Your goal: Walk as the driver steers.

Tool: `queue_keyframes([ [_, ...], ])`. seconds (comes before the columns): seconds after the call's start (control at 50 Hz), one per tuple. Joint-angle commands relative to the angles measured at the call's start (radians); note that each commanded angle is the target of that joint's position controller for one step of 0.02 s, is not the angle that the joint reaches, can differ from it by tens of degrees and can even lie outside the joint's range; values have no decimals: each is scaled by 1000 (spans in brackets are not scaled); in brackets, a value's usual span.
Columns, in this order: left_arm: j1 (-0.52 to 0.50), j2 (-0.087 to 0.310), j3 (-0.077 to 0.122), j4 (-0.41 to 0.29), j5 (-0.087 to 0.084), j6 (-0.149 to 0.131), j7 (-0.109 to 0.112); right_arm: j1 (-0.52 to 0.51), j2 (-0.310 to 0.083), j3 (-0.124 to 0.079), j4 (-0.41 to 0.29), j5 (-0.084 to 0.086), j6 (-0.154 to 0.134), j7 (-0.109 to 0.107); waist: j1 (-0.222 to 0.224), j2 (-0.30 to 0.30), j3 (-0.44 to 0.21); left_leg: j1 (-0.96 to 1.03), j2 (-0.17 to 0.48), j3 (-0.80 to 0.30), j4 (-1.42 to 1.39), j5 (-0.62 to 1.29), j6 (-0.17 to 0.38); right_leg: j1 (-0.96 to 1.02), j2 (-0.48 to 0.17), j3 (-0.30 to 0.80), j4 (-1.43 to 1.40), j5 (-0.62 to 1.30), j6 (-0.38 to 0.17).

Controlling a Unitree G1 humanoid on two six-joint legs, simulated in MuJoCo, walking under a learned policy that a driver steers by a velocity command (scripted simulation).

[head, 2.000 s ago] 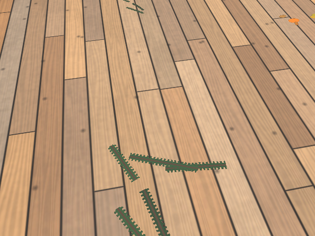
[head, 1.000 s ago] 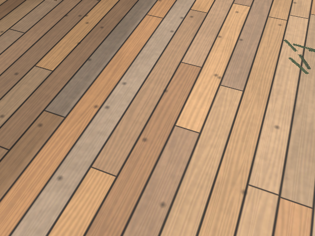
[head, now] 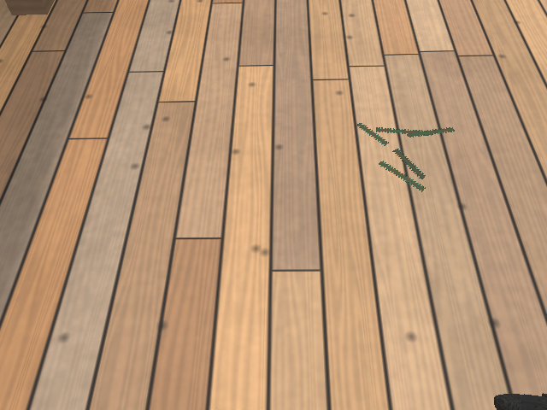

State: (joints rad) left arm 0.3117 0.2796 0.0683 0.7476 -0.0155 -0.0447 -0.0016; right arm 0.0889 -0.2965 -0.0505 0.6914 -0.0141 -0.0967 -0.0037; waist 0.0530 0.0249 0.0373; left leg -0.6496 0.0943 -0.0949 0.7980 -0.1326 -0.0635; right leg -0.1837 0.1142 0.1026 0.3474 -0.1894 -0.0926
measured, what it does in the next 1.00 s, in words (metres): walks ahead: left foot, then right foot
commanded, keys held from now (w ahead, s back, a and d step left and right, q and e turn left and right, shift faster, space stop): w+e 0.14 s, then w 0.22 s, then no key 0.34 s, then w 0.30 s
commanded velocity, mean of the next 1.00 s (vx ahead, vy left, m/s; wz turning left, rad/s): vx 0.36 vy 0.00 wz -0.22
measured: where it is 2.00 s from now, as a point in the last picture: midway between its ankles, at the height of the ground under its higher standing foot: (349, 259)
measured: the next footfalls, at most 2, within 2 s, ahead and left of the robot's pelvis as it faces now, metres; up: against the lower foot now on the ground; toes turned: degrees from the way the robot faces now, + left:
left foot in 0.18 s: +0.29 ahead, +0.15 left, +0.00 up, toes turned -10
right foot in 0.62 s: +0.46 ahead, -0.13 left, +0.00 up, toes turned -10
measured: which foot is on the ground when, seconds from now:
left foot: up 0.00-0.16, down 0.18-0.64, up 0.66-1.00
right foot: down 0.00-0.20, up 0.22-0.60, down 0.62-1.00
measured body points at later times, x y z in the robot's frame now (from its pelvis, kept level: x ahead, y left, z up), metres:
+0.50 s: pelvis +0.27 +0.04 +0.00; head +0.30 +0.04 +0.45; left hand +0.51 +0.25 -0.09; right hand +0.24 -0.24 -0.12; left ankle +0.25 +0.15 -0.75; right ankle +0.37 -0.14 -0.70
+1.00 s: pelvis +0.41 +0.00 -0.01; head +0.41 +0.02 +0.44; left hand +0.56 +0.26 -0.13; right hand +0.46 -0.29 -0.12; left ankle +0.45 +0.11 -0.74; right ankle +0.42 -0.12 -0.75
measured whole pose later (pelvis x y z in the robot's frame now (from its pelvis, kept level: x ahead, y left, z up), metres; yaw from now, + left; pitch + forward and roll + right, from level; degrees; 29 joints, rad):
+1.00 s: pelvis +0.41 +0.00 -0.01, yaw -11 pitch +2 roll -2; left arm 0.25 0.29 0.07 0.81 -0.02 -0.02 0.00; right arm 0.22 -0.29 -0.05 0.88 0.00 -0.05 -0.01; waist 0.02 -0.01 -0.05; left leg -0.33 0.04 0.02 0.57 -0.27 0.03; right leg -0.28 0.03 0.00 0.41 -0.16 -0.03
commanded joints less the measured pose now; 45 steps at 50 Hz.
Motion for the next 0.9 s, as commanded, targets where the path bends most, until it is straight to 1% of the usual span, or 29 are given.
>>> queue_keyframes([
  [0.02, -9, 179, 48, -67, -6, -7, 16, -78, -45, -6, -70, 9, -11, 7, 8, -100, -41, 171, -78, 58, -188, 206, -17, -119, -185, 146, -103, 167, -134],
  [0.06, 24, 177, 49, -55, -12, -1, 17, -115, -64, -12, -84, 21, -17, 14, 21, -110, -40, 187, -91, 36, -248, 212, -9, -78, -206, 199, -70, 108, -122],
  [0.12, 33, 168, 49, -53, -10, 6, 21, -100, -105, -29, -86, 25, -30, 23, -3, -134, -45, 216, -90, 5, -304, 118, 27, 12, -245, 297, 21, 65, -99],
  [0.16, 12, 140, 41, -61, -3, 9, 20, 21, -128, -46, -52, 21, -39, 20, -71, -148, -83, 367, -89, 35, -356, 87, 72, 17, -219, 294, 125, 119, -66],
  [0.18, 20, 84, 20, -67, 6, 5, 16, 134, -161, -58, -35, 2, -45, 15, -120, -106, -184, 562, 1, -35, -339, 65, 125, -33, -169, 236, 309, 113, -33],
  [0.2, 126, 20, 0, -81, 1, -3, 17, 255, -240, -76, -19, -19, -43, 11, -110, 99, -327, 898, 209, -368, -367, -51, 251, -289, -43, 110, 635, -132, 36],
  [0.22, 188, 49, -4, -81, -21, -11, 17, 324, -241, -84, 30, 4, -29, 24, -103, 322, -354, 982, 323, -734, -489, -341, 349, -523, -30, 62, 857, -408, 66],
  [0.24, 121, 137, 15, -70, -26, -11, 16, 273, -154, -61, 13, 22, -26, 26, -126, 177, -214, 883, 285, -670, -525, -480, 316, -602, -82, 97, 938, -341, 70],
  [0.26, 20, 155, 20, -86, -15, -10, 15, 224, -116, -48, 7, 18, -18, 23, -131, 93, -116, 768, 240, -510, -524, -408, 278, -607, -116, 60, 943, -262, 70],
  [0.28, -38, 143, 18, -103, -2, -12, 14, 184, -99, -39, 8, 8, -12, 24, -116, 51, -56, 659, 197, -402, -542, -285, 268, -587, -141, 39, 898, -209, 69],
  [0.32, -50, 111, 17, -109, 3, -14, 6, 151, -70, -26, 18, 0, -13, 21, -76, 77, -25, 546, 138, -273, -581, -112, 259, -509, -188, 23, 795, -143, 67],
  [0.34, -39, 92, 13, -105, 1, -14, 3, 153, -66, -25, 26, 5, -15, 21, -67, 90, -33, 529, 126, -237, -596, -59, 265, -486, -196, 5, 757, -134, 70],
  [0.36, -44, 76, 8, -108, 3, -13, 0, 162, -76, -27, 35, 11, -17, 21, -65, 90, -35, 521, 124, -204, -611, -8, 277, -481, -201, -12, 716, -121, 76],
  [0.4, -95, 50, -4, -125, 16, -14, 2, 157, -110, -34, 50, 13, -16, 17, -64, 66, -17, 498, 126, -124, -612, 274, 292, -465, -202, -42, 587, -77, 98],
  [0.44, -128, 24, -17, -128, 21, -20, -2, 153, -132, -38, 64, 15, -5, 11, -69, 57, -41, 476, 97, -22, -586, 483, 272, -378, -186, -72, 440, 28, 110],
  [0.52, -211, 41, -13, -138, 13, -21, -15, 216, -143, -36, 109, 28, 19, 5, -103, 76, -77, 521, 83, 28, -535, 504, 232, -268, -136, -87, 256, 214, 103],
  [0.56, -221, 61, -4, -146, 17, -22, -20, 212, -151, -36, 122, 35, 28, 2, -87, 80, -82, 547, 99, 10, -481, 471, 211, -225, -127, -74, 192, 204, 77],
  [0.6, -136, 90, 12, -112, 31, -24, -16, 194, -140, -32, 127, 38, 32, -1, -34, 55, -118, 533, 63, 20, -365, 451, 171, -64, -104, -91, 90, 287, 40],
  [0.62, -83, 145, 27, -104, 38, -24, -6, 222, -111, -21, 129, 22, 26, 0, -20, -2, -164, 480, 8, 53, -247, 356, 126, 73, -177, -37, 82, 567, 5],
  [0.64, -29, 195, 29, -112, 63, -17, 4, 300, -48, 4, 120, -8, 15, 3, -40, -160, -288, 278, -68, 95, -16, -24, 63, 344, -388, 173, 175, 957, -113],
  [0.66, -10, 127, 8, -98, 56, -3, 3, 381, -19, 22, 147, 1, 23, 6, -39, -282, -407, 204, -93, 45, 178, -534, 20, 405, -519, 331, 152, 989, -244],
  [0.68, -26, 80, -6, -90, 32, 7, -7, 347, -94, 3, 153, 17, 41, 8, -29, -207, -367, 173, -64, 4, 238, -580, 5, 331, -470, 322, 116, 773, -227],
  [0.7, -83, 75, -8, -86, 22, 11, -12, 285, -107, -4, 142, 26, 59, 3, -37, -163, -267, 122, -44, 18, 256, -549, -3, 243, -430, 277, 76, 591, -188],
  [0.72, -108, 105, 1, -80, 16, 14, -13, 247, -111, -10, 139, 24, 75, -7, -37, -123, -210, 91, -34, 41, 251, -495, -4, 162, -404, 264, 18, 341, -165],
  [0.74, -128, 144, 15, -77, 13, 18, -12, 220, -124, -17, 131, 20, 89, -15, -42, -128, -164, 97, -26, 54, 240, -436, -5, 71, -387, 261, -53, 90, -152],
  [0.76, -152, 162, 22, -74, 19, 22, -8, 218, -118, -19, 129, 22, 96, -19, -57, -154, -135, 136, -21, 64, 223, -377, -1, -21, -364, 249, -116, -124, -140],
  [0.78, -171, 161, 24, -72, 22, 19, -3, 222, -105, -19, 132, 21, 96, -22, -68, -182, -117, 167, -29, 81, 203, -332, 6, -83, -345, 233, -159, -226, -132],
  [0.84, -194, 131, 22, -58, 14, 0, 7, 213, -69, -15, 145, 12, 75, -25, -80, -187, -105, 242, -29, 95, 74, -239, 40, -149, -312, 159, -198, -234, -120],
  [0.9, -170, 145, 30, -34, 5, -5, 7, 161, -59, -10, 141, 14, 54, -13, -65, -165, -105, 297, -36, 105, -80, -178, 65, -138, -320, 142, -200, -225, -122],
])
Keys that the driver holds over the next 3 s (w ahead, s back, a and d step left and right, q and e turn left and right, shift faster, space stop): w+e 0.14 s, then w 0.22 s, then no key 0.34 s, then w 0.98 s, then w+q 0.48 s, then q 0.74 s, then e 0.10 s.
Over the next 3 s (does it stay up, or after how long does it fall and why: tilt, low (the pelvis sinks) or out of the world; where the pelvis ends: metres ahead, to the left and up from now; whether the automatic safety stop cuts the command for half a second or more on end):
stays up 1.19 -0.08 -0.01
